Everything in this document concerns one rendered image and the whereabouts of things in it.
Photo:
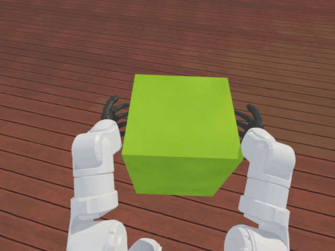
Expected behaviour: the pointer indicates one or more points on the robot left forearm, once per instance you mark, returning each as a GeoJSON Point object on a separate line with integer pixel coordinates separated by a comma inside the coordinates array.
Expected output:
{"type": "Point", "coordinates": [93, 167]}

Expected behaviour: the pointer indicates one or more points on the left robot hand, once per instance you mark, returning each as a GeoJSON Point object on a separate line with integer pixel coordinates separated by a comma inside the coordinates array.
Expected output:
{"type": "Point", "coordinates": [109, 112]}

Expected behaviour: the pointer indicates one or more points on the robot right upper arm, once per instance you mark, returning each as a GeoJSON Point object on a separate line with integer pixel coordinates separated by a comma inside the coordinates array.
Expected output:
{"type": "Point", "coordinates": [246, 238]}

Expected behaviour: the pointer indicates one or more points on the right robot hand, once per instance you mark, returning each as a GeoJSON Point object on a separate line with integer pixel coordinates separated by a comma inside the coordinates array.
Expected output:
{"type": "Point", "coordinates": [252, 123]}

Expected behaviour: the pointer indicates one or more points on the carton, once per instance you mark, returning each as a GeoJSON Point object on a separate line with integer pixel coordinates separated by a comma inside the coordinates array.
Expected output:
{"type": "Point", "coordinates": [181, 135]}

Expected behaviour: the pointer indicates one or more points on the robot left thigh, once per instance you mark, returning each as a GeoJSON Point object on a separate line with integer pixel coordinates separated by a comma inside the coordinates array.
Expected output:
{"type": "Point", "coordinates": [145, 244]}

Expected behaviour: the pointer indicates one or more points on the robot left upper arm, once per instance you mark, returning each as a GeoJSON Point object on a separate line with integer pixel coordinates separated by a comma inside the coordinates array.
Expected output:
{"type": "Point", "coordinates": [106, 235]}

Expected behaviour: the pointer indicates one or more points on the robot right forearm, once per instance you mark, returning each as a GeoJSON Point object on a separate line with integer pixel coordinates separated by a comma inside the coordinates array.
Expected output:
{"type": "Point", "coordinates": [269, 178]}

